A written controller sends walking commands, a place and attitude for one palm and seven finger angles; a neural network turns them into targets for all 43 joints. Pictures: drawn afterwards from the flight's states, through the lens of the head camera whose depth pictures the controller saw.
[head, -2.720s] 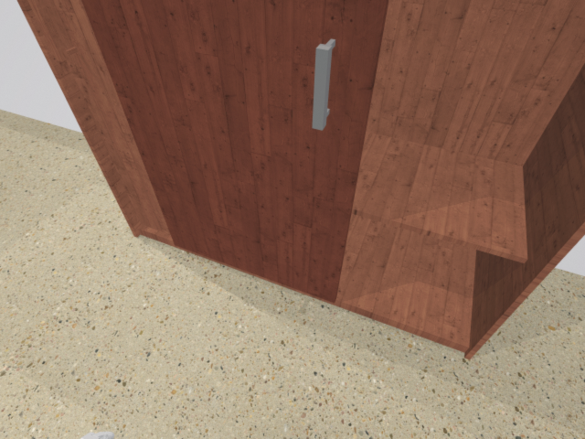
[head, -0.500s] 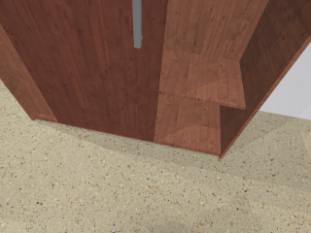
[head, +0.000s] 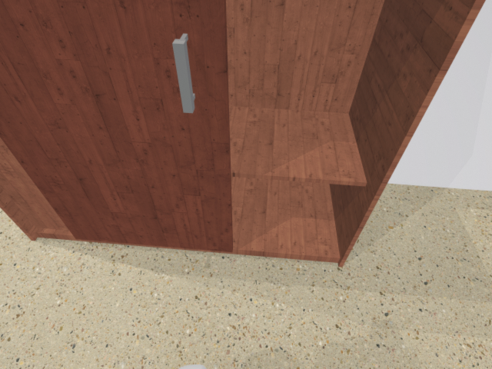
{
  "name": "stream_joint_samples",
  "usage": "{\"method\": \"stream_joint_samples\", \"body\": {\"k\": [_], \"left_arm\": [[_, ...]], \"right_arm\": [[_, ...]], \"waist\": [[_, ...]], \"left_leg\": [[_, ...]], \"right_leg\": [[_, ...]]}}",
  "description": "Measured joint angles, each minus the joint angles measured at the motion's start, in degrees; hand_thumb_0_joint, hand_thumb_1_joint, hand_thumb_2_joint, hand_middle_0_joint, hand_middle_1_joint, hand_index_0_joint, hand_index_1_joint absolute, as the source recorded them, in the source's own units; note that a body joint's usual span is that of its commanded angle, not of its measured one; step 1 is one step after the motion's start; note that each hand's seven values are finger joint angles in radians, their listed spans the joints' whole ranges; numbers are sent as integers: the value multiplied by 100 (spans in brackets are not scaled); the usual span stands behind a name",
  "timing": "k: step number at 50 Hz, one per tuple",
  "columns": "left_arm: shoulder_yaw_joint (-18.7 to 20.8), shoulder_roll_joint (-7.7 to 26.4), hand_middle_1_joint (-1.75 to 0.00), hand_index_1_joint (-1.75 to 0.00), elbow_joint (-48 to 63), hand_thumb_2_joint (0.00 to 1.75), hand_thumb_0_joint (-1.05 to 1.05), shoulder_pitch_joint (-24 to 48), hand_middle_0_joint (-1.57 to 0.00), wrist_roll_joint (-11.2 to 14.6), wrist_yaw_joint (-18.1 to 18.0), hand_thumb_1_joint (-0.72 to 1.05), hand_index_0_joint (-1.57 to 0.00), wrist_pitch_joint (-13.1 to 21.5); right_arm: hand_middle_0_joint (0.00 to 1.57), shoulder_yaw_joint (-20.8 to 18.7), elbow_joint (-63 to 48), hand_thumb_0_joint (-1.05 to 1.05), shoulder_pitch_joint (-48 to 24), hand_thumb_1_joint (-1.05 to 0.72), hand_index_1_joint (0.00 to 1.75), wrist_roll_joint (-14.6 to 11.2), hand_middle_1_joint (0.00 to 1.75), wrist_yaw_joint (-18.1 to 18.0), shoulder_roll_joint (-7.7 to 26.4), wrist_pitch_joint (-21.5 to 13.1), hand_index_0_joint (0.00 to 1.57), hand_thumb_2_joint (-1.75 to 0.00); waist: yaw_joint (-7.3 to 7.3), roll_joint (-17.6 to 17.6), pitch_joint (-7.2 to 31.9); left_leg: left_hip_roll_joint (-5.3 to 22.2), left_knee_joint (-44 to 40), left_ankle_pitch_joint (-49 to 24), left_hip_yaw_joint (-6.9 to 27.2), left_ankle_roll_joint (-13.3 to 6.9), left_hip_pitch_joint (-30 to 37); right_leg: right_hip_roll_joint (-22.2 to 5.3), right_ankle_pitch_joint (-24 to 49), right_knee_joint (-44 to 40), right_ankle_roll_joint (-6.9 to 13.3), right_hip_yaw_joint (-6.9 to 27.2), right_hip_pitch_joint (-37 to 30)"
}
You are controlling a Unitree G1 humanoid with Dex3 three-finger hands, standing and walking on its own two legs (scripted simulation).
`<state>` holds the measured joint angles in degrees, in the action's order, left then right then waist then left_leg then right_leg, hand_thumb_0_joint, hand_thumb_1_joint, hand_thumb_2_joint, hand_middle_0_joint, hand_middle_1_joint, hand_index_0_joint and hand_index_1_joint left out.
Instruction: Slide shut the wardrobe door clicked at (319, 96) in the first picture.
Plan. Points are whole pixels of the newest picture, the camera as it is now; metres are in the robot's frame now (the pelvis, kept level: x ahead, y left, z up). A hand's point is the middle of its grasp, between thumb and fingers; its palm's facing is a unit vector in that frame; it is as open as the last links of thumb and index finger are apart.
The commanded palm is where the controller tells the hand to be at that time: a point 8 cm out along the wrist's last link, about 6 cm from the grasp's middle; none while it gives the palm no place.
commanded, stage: take the last steps up to it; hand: left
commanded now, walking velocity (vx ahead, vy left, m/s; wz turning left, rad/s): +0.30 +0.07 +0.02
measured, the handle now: (186, 74) +0.70 +0.18 +0.14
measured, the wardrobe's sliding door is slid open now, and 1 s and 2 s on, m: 0.49 0.49 0.49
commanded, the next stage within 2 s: come to a stop and stand still in 0.40 s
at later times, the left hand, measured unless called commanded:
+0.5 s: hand (125, 333) +0.22 +0.26 -0.17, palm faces +0.02 -0.98 -0.18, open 7.4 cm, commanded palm none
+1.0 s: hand (110, 326) +0.24 +0.30 -0.20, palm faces +0.08 -0.98 -0.19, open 7.3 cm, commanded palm none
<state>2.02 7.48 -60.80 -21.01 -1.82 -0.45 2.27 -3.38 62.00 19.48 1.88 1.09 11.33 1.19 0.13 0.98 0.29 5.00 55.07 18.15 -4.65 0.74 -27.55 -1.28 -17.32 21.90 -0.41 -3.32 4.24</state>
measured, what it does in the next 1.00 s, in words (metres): walks ahead: left foot, then right foot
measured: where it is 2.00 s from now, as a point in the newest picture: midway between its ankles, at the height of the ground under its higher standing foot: outside the picture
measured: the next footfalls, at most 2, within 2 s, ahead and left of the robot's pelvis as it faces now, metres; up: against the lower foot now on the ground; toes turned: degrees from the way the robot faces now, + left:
left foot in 0.18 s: +0.18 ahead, +0.17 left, +0.00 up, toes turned +8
right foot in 0.60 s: +0.30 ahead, -0.05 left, +0.00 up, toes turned -7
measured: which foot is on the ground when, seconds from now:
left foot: up 0.00-0.16, down 0.18-0.66, up 0.68-0.92, down 0.94-1.00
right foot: down 0.00-0.18, up 0.20-0.58, down 0.60-0.94, up 0.96-1.00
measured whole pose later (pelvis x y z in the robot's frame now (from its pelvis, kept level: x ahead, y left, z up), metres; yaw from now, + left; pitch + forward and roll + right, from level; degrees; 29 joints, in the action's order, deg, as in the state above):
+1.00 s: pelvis +0.18 +0.11 -0.01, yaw +1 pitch -1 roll -1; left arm 4.1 12.0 -58.7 -9.8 -1.5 -2.2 -3.6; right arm -3.3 57.2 10.9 1.6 -1.9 9.3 0.5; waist -0.4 -3.5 -3.6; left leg 0.8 34.8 18.4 -3.7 -1.5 -15.9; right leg -3.8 -20.4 40.1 -1.0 -2.1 23.7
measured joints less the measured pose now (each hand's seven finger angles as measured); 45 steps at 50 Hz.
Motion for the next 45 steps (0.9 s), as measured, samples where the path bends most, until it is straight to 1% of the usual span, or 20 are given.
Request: {"method": "stream_joint_samples", "body": {"k": [4,6,8,9,11,13,14,16,21,26,28,29,30,31,33,35,38,40,42,45], "left_arm": [[15,-11,-30,-30,-257,90,0,-256,-21,-29,4,90,-20,7],[47,23,-30,-30,-358,90,0,-339,-21,-46,8,90,-20,-14],[86,63,-30,-30,-428,90,0,-429,-21,-39,13,90,-20,-45],[103,76,-30,-30,-449,90,0,-463,-21,-20,20,90,-20,-76],[137,173,-30,-30,-490,90,0,-357,-21,12,33,90,-20,-200],[172,278,-30,-30,-482,90,1,-202,-21,14,42,91,-20,-245],[193,328,-30,-30,-453,90,1,-101,-20,4,55,91,-20,-238],[219,392,-29,-30,-337,90,1,114,-20,-9,72,91,-20,-204],[220,356,-29,-30,43,90,0,570,-20,-12,66,91,-19,-171],[167,200,-29,-30,228,90,0,945,-20,-10,68,91,-19,-199],[132,130,-29,-30,261,90,0,1049,-20,-8,44,91,-19,-183],[109,102,-29,-30,265,90,0,1089,-20,-4,25,91,-19,-160],[75,96,-29,-30,271,90,0,1107,-20,2,3,91,-19,-120],[49,73,-29,-30,244,90,0,1127,-20,10,-32,91,-19,-71],[-21,-27,-29,-30,168,90,0,1185,-20,47,-81,91,-19,-53],[-43,-77,-29,-30,162,90,0,1258,-20,63,-127,91,-20,-70],[19,-87,-30,-30,255,90,-1,1436,-21,37,-202,92,-20,-124],[72,-62,-30,-30,334,90,-1,1518,-21,10,-229,92,-20,-177],[109,-3,-30,-30,385,90,-1,1528,-21,-15,-235,92,-20,-250],[155,147,-30,-30,380,90,-1,1439,-21,-33,-217,92,-20,-356]], "right_arm": [[20,-38,-170,1,-163,-91,30,-31,30,62,-47,-53,20,-89],[20,-35,-252,1,-256,-91,30,-45,30,78,-79,-107,20,-89],[20,-13,-347,1,-322,-91,30,-41,30,68,-86,-224,20,-89],[20,-7,-398,1,-356,-91,30,-15,30,40,-77,-316,20,-89],[20,28,-430,1,-469,-91,30,5,30,-58,-171,-421,20,-89],[20,82,-402,0,-497,-91,30,0,30,-136,-295,-439,20,-89],[20,109,-372,0,-478,-91,30,-2,30,-170,-362,-452,20,-89],[20,116,-260,1,-396,-93,30,-18,30,-273,-426,-481,20,-89],[20,187,-13,1,-132,-93,30,-39,30,-262,-501,-482,20,-89],[20,209,143,1,64,-92,30,-17,30,-235,-590,-441,20,-89],[20,216,203,1,108,-92,30,-6,30,-242,-613,-406,20,-89],[20,225,237,1,129,-91,30,-9,30,-255,-628,-387,20,-89],[20,236,270,1,167,-91,30,-24,30,-266,-655,-375,20,-89],[20,245,317,1,174,-91,30,-52,30,-272,-664,-354,20,-89],[20,212,363,1,106,-91,30,-111,30,-277,-623,-263,20,-89],[20,162,331,1,5,-91,30,-134,30,-297,-608,-135,20,-89],[20,88,196,1,-241,-91,30,-144,30,-327,-566,11,20,-89],[20,32,67,1,-444,-91,30,-143,30,-334,-478,86,20,-89],[20,-17,-85,1,-643,-91,30,-131,30,-329,-363,131,20,-89],[20,-59,-320,1,-852,-91,30,-117,30,-307,-204,92,20,-89]], "waist": [[-48,-144,-82],[-98,-223,-137],[-132,-283,-186],[-125,-289,-210],[-96,-412,-310],[-77,-483,-310],[-66,-505,-295],[-65,-520,-247],[-72,-430,-114],[46,-309,-129],[101,-245,-171],[121,-223,-196],[136,-243,-203],[133,-226,-202],[210,-42,-216],[251,25,-231],[149,-33,-379],[52,-78,-491],[-9,-118,-550],[-36,-213,-556]], "left_leg": [[106,-716,-305,-22,8,-150],[98,-1200,-291,-46,-32,-27],[37,-1814,-365,-99,-70,296],[11,-1944,-486,-110,-122,381],[-82,-1591,-348,-230,-235,355],[-154,-1715,-237,-357,-309,568],[-204,-1904,-274,-403,-314,717],[-321,-2347,-394,-467,-350,1025],[-541,-3229,-570,-547,-430,1682],[-662,-3460,-414,-530,-402,2094],[-639,-3327,-229,-516,-355,2181],[-616,-3189,-99,-506,-318,2203],[-615,-2998,61,-497,-273,2198],[-578,-2781,239,-487,-225,2163],[-425,-2498,398,-349,-135,2078],[-344,-2032,754,-201,-21,1838],[-373,-895,1292,79,57,1249],[-413,-413,1421,227,89,920],[-408,-365,1324,292,117,728],[-358,-1138,764,269,131,815]], "right_leg": [[-125,-96,-181,-152,-1,-253],[-211,-265,-91,-252,-2,-335],[-318,-596,288,-323,22,-313],[-375,-845,782,-231,22,-143],[-384,-1213,2490,22,244,523],[-310,-929,3944,206,284,1249],[-308,-682,4337,242,225,1550],[-330,-294,4554,250,97,2004],[-382,108,3683,147,-94,2510],[-406,176,2414,111,-86,2357],[-358,260,1860,114,-95,2121],[-325,491,1493,109,-108,1935],[-315,986,1084,104,-88,1717],[-284,1016,968,114,-86,1608],[-174,610,1088,158,-211,1566],[-140,428,1095,197,-339,1558],[-176,502,984,215,-438,1561],[-221,599,888,196,-455,1561],[-269,694,810,133,-446,1583],[-351,763,856,2,-383,1669]]}}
